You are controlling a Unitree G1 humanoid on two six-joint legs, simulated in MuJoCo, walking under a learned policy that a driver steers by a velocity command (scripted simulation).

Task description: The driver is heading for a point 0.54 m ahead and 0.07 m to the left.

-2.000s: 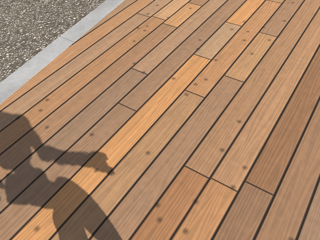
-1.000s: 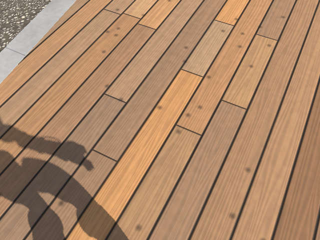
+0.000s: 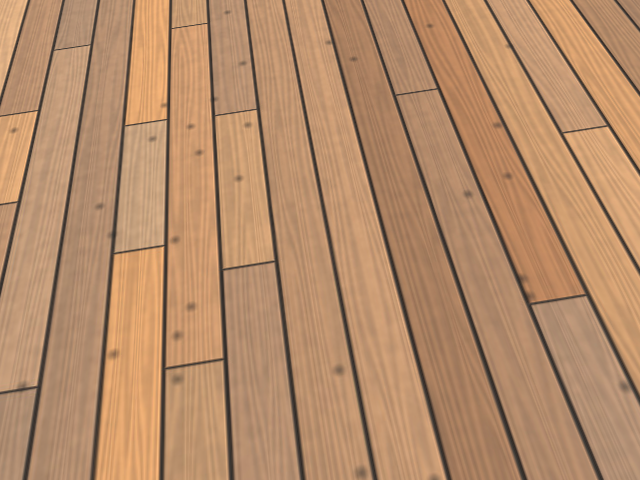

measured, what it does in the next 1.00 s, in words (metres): steps on the spot: left foot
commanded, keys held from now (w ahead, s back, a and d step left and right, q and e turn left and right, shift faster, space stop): no key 1.00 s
